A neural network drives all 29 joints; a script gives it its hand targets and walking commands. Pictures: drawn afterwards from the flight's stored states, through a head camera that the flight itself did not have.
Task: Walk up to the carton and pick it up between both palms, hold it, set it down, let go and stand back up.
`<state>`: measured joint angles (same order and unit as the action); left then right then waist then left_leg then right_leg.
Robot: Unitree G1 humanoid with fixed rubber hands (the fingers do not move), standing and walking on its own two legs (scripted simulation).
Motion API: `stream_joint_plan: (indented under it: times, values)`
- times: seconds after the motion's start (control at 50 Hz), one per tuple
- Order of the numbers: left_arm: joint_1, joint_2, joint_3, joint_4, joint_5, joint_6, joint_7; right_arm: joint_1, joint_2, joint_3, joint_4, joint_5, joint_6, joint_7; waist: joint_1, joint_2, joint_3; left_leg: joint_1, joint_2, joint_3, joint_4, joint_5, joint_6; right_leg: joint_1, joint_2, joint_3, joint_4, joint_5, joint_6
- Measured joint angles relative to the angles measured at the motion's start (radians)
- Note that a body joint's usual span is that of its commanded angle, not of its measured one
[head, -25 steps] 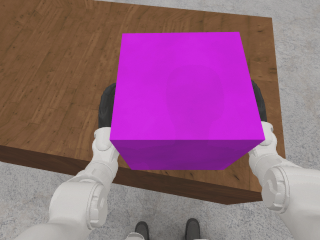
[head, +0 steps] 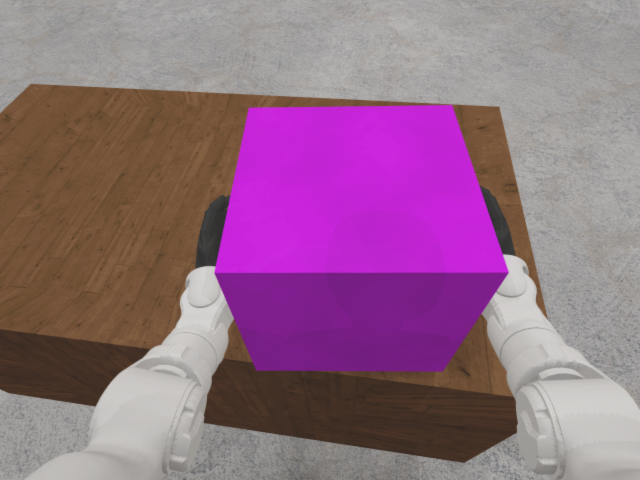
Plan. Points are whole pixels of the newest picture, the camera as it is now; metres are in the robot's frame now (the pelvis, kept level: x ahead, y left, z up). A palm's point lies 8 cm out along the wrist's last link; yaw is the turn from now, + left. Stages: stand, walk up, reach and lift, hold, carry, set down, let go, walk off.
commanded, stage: reach and lift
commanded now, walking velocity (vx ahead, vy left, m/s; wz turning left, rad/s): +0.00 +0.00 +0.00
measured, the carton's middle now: (349, 244) +0.44 -0.02 +0.02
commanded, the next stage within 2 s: hold in 1.52 s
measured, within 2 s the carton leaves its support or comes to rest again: neither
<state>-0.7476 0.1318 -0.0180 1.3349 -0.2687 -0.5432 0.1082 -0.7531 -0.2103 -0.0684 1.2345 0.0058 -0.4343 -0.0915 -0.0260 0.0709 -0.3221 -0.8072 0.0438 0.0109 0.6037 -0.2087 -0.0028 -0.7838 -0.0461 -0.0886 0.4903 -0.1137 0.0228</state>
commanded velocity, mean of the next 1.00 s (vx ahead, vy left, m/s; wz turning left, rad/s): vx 0.00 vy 0.00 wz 0.00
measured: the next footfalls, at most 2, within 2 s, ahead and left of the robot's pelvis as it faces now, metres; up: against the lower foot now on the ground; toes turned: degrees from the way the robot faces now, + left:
none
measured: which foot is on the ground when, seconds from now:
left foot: down 0.00-1.00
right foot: down 0.00-1.00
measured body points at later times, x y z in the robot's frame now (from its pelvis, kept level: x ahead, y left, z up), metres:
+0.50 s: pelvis +0.02 +0.00 +0.03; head -0.01 +0.00 +0.48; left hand +0.42 +0.17 +0.15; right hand +0.42 -0.20 +0.17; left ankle +0.02 +0.12 -0.72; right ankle +0.05 -0.14 -0.72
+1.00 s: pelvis +0.04 -0.01 +0.03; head +0.00 +0.01 +0.48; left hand +0.40 +0.18 +0.18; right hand +0.41 -0.19 +0.19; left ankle +0.02 +0.12 -0.72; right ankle +0.05 -0.14 -0.72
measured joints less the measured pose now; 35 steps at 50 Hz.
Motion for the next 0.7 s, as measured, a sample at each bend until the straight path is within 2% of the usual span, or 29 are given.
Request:
stream_joint_plan:
  times: [0.1, 0.22, 0.32, 0.42, 0.52, 0.6, 0.7]
  values:
    - [-0.019, 0.012, -0.012, -0.03, -0.015, 0.071, 0.007, -0.009, -0.008, 0.024, -0.073, 0.039, 0.106, 0.002, 0.001, -0.008, 0.012, 0.088, -0.009, 0.007, -0.03, 0.006, 0.006, 0.085, -0.007, 0.006, -0.026, 0.005, 0.005]
    - [-0.08, 0.041, -0.018, -0.076, -0.001, 0.234, 0.015, -0.066, -0.014, 0.01, -0.109, 0.082, 0.258, 0.013, -0.004, -0.027, 0.052, 0.22, -0.02, 0.007, -0.094, 0.026, 0.007, 0.214, -0.015, 0.004, -0.079, 0.017, 0.004]
    - [-0.101, 0.04, 0.04, -0.147, 0.072, 0.369, 0.017, -0.096, -0.026, 0.005, -0.129, 0.128, 0.356, 0.021, -0.004, -0.048, 0.091, 0.338, -0.023, 0.007, -0.154, 0.04, 0.004, 0.329, -0.014, 0.003, -0.132, 0.027, 0.003]
    - [-0.052, 0.022, 0.118, -0.25, 0.163, 0.471, 0.009, -0.089, -0.018, -0.006, -0.146, 0.143, 0.413, 0.03, -0.008, -0.064, 0.134, 0.452, -0.019, 0.006, -0.207, 0.047, -0.003, 0.443, -0.008, 0.0, -0.183, 0.033, 0.001]
    - [0.12, -0.009, 0.14, -0.549, 0.225, 0.646, 0.019, 0.015, -0.012, 0.043, -0.271, 0.221, 0.48, 0.023, -0.016, -0.067, 0.177, 0.557, -0.01, 0.004, -0.245, 0.044, -0.011, 0.553, 0.004, -0.005, -0.233, 0.035, -0.002]
    - [0.231, -0.026, 0.151, -0.758, 0.241, 0.784, 0.014, 0.113, 0.002, 0.057, -0.427, 0.23, 0.572, 0.004, -0.032, -0.072, 0.195, 0.59, -0.007, -0.001, -0.256, 0.041, -0.013, 0.583, 0.007, -0.01, -0.235, 0.025, -0.004]
    - [0.279, -0.034, 0.162, -0.941, 0.252, 0.884, 0.004, 0.184, 0.013, 0.041, -0.62, 0.224, 0.656, -0.019, -0.037, -0.074, 0.2, 0.585, -0.004, -0.004, -0.253, 0.036, -0.015, 0.574, 0.009, -0.012, -0.224, 0.015, -0.007]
